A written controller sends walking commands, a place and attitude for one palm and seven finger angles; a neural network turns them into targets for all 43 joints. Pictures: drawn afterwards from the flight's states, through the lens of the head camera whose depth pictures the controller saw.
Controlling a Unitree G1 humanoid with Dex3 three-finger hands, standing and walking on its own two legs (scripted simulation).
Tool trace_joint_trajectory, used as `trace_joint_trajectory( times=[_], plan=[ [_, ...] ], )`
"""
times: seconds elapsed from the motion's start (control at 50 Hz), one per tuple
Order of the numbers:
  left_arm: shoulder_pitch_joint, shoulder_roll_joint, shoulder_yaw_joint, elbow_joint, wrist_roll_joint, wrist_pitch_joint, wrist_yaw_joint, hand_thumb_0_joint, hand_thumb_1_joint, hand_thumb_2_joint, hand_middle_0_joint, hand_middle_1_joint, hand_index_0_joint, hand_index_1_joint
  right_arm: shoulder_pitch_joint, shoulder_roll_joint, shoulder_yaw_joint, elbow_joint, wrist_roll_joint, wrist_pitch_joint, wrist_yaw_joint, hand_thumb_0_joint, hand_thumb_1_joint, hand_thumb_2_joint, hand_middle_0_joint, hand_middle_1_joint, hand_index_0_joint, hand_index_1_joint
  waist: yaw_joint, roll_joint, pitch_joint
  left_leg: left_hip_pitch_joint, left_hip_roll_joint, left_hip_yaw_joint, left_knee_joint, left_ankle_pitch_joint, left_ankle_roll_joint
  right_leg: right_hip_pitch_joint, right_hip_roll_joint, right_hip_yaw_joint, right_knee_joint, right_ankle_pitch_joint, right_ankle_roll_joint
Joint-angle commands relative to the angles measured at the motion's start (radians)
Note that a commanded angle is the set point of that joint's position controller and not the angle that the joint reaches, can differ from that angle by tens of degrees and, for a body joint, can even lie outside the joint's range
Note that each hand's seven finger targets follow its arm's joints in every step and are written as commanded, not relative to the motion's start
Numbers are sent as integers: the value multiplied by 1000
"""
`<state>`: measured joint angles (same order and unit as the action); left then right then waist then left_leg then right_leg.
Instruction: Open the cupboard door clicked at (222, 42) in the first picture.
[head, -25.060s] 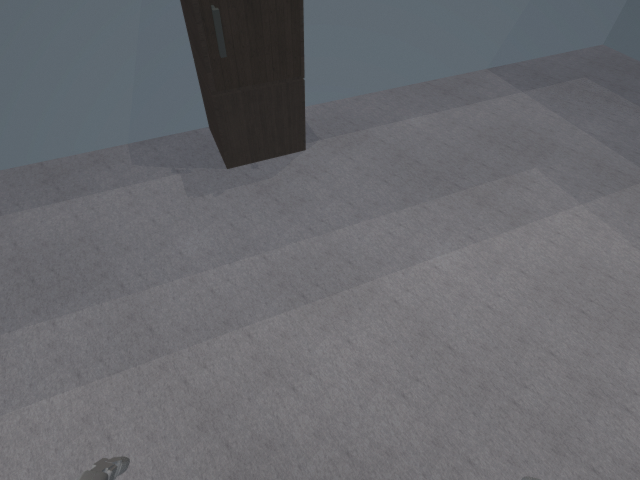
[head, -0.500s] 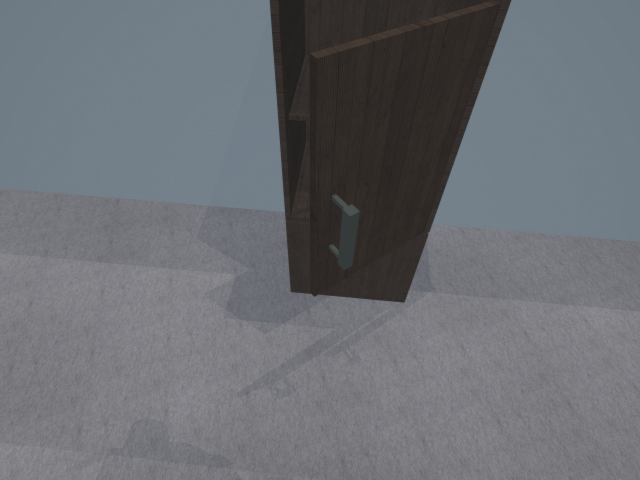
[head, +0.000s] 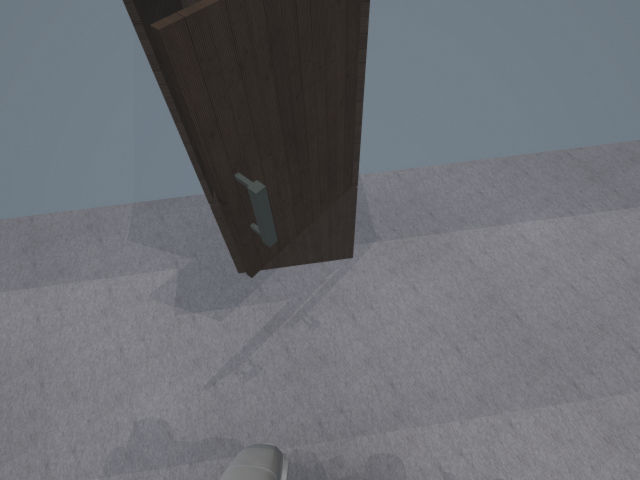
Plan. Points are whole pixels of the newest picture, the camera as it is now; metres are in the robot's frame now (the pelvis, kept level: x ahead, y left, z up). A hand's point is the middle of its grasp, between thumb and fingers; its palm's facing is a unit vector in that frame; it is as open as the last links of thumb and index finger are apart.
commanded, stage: walk to a spot facing it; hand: left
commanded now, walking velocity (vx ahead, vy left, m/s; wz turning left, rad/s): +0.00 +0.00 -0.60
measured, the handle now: (256, 210) +0.56 +0.19 -0.11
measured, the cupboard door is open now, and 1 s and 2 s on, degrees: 41 41 41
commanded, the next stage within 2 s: none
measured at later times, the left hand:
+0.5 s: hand (178, 452) +0.15 +0.23 -0.17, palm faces -0.24 -0.94 -0.25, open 7.3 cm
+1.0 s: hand (254, 408) +0.22 +0.14 -0.19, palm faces -0.56 -0.81 -0.18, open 7.4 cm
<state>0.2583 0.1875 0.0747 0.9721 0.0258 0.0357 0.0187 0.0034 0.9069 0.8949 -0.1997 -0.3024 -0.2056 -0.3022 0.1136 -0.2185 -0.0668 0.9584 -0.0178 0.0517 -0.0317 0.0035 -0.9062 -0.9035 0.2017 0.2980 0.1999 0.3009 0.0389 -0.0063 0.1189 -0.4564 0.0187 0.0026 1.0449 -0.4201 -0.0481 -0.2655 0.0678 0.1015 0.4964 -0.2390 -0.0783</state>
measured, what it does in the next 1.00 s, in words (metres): steps on the spot, turning right: left foot, then right foot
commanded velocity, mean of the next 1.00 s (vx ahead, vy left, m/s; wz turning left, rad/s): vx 0.00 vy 0.00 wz -0.60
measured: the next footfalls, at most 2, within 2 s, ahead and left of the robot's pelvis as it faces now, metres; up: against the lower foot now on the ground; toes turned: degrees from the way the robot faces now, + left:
left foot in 0.28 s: +0.06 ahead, +0.16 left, +0.00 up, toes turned -12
right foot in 0.62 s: +0.01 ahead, -0.12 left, +0.00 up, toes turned -26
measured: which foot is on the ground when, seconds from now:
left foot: up 0.00-0.26, down 0.28-0.62, up 0.64-0.90, down 0.92-1.00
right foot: down 0.00-0.28, up 0.30-0.60, down 0.62-0.92, up 0.94-1.00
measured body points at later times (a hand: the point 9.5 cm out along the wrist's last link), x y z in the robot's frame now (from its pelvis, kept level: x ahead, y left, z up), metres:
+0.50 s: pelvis +0.01 +0.04 +0.00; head +0.07 +0.04 +0.44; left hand +0.17 +0.28 -0.15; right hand +0.02 -0.23 -0.13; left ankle +0.02 +0.17 -0.74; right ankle -0.02 -0.10 -0.68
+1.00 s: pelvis +0.03 +0.03 -0.01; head +0.09 +0.03 +0.43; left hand +0.25 +0.18 -0.17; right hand -0.07 -0.22 -0.14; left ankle +0.11 +0.11 -0.74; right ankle -0.04 -0.09 -0.70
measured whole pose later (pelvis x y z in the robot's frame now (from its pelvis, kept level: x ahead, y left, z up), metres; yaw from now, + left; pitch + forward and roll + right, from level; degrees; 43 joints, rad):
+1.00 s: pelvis +0.03 +0.03 -0.01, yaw -36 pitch +1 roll -1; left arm 0.16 0.25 0.07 0.89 0.03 0.08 -0.02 0.01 0.91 0.89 -0.20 -0.30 -0.21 -0.30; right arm 0.24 -0.20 -0.02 0.89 -0.03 0.00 -0.03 0.00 -0.91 -0.90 0.20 0.30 0.20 0.30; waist -0.01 -0.05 0.08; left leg -0.32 0.07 0.08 0.62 -0.31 0.01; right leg -0.46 0.05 0.06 0.93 -0.47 0.02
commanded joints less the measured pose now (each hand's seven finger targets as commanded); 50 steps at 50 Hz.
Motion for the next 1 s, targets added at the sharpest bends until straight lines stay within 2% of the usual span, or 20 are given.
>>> trace_joint_trajectory(
  times=[0.0,0.14,0.2,0.22,0.24,0.26,0.3,0.32,0.4,0.48,0.54,0.56,0.58,0.6,0.62,0.72,0.86,0.9,0.94,0.98],
  plan=[
    [85,202,54,-61,-1,-20,9,0,900,900,-200,-300,-200,-300,-37,-64,-13,-96,7,-22,-7,0,-900,-900,200,300,200,300,16,-137,-163,-98,1,-35,-50,6,-6,229,-245,322,-125,414,-116],
    [59,219,63,-93,7,-16,7,0,900,900,-200,-300,-200,-300,-45,-65,-11,-131,17,-39,-12,0,-900,-900,200,300,200,300,5,-115,-171,11,-28,-56,-266,-28,9,169,-231,410,-93,454,-125],
    [-14,215,60,-116,-4,-11,3,0,900,900,-200,-300,-200,-300,74,-82,-12,-106,22,-51,-17,0,-900,-900,200,300,200,300,-61,-118,-204,261,-28,-54,-539,148,16,14,-171,369,-30,374,-47],
    [-23,182,51,-128,-8,-9,1,0,900,900,-200,-300,-200,-300,108,-120,-19,-97,18,-59,-21,0,-900,-900,200,300,200,300,-75,-22,-212,427,55,-126,-662,177,39,-145,-94,303,31,193,4],
    [0,130,39,-148,-20,-9,-11,0,900,900,-200,-300,-200,-300,127,-217,-35,-106,2,-69,-25,0,-900,-900,200,300,200,300,-76,259,-219,539,319,-398,-777,185,129,-333,38,132,210,-174,62],
    [-42,151,37,-163,-10,-12,-18,0,900,900,-200,-300,-200,-300,145,-245,-38,-115,-5,-62,-28,0,-900,-900,200,300,200,300,-80,277,-168,450,472,-492,-792,320,228,-360,13,-5,433,-377,106],
    [-20,166,49,-163,6,-9,-37,0,900,900,-200,-300,-200,-300,77,-194,-16,-149,-20,-60,-26,0,-900,-900,200,300,200,300,-33,105,-119,283,404,-343,-780,353,249,-312,-41,-27,636,-284,129],
    [-18,161,50,-144,11,-5,-39,0,900,900,-200,-300,-200,-300,50,-174,-9,-148,-20,-64,-26,0,-900,-900,200,300,200,300,-16,212,-114,269,350,-274,-741,468,220,-327,-54,-29,666,-259,134],
    [-58,126,26,-164,-4,1,-56,0,900,900,-200,-300,-200,-300,88,-166,-7,-138,-18,-66,-25,0,-900,-900,200,300,200,300,-29,218,-141,364,257,-28,-638,752,170,-281,-83,-121,504,-212,138],
    [-107,113,14,-177,-6,-2,-61,0,900,900,-200,-300,-200,-300,159,-201,-23,-115,-15,-60,-14,0,-900,-900,200,300,200,300,-66,227,-147,355,277,24,-599,752,154,-152,-62,-193,300,-169,117],
    [-52,138,19,-160,-7,-8,-61,0,900,900,-200,-300,-200,-300,137,-216,-30,-118,-11,-52,-6,0,-900,-900,200,300,200,300,-26,200,-147,269,276,54,-504,630,106,21,-54,-202,105,-40,90],
    [18,169,29,-140,-5,-13,-57,0,900,900,-200,-300,-200,-300,122,-208,-29,-127,-5,-51,-2,0,-900,-900,200,300,200,300,15,120,-169,187,239,89,-386,526,67,160,-75,-172,-9,99,72],
    [82,277,50,-122,7,-25,-42,0,900,900,-200,-300,-200,-300,126,-143,-19,-152,8,-49,5,0,-900,-900,200,300,200,300,39,-159,-226,1,124,181,-161,200,3,328,-286,117,-103,359,-7],
    [127,359,65,-109,-2,-24,-26,0,900,900,-200,-300,-200,-300,64,-106,-3,-191,10,-43,1,0,-900,-900,200,300,200,300,75,-336,-213,-132,32,117,44,-273,-17,308,-472,367,-133,631,-123],
    [129,346,66,-109,-6,-24,-14,0,900,900,-200,-300,-200,-300,66,-136,-3,-193,8,-34,-4,0,-900,-900,200,300,200,300,71,-252,-217,-152,63,0,127,-228,-3,307,-474,338,-118,585,-172],
    [-89,252,44,-167,6,-12,0,0,900,900,-200,-300,-200,-300,105,-102,-6,-130,7,-28,9,0,-900,-900,200,300,200,300,-34,-182,-176,-21,65,13,-8,-40,-19,80,-288,168,-108,297,-108],
    [-151,226,37,-184,-3,4,-17,0,900,900,-200,-300,-200,-300,249,-107,-9,-85,7,-48,2,0,-900,-900,200,300,200,300,-105,-92,-132,338,16,28,-539,137,-1,-212,-184,192,-52,-44,-17],
    [-127,126,15,-219,-18,8,-29,0,900,900,-200,-300,-200,-300,296,-274,-39,-94,-14,-67,-11,0,-900,-900,200,300,200,300,-112,374,-135,378,455,-472,-843,26,163,-399,16,-71,403,-382,99],
    [-123,169,29,-211,0,4,-43,0,900,900,-200,-300,-200,-300,209,-243,-21,-129,-19,-73,-12,0,-900,-900,200,300,200,300,-64,178,-112,218,455,-411,-846,66,223,-321,-73,-23,627,-301,108],
    [-108,153,37,-174,4,5,-56,0,900,900,-200,-300,-200,-300,137,-196,-9,-139,-20,-77,-16,0,-900,-900,200,300,200,300,-30,185,-90,218,347,-198,-786,264,175,-320,-90,-64,685,-215,123]
  ],
)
